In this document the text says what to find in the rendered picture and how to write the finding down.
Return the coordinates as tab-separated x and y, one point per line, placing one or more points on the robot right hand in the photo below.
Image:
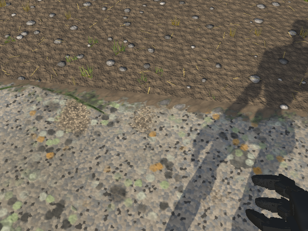
294	212

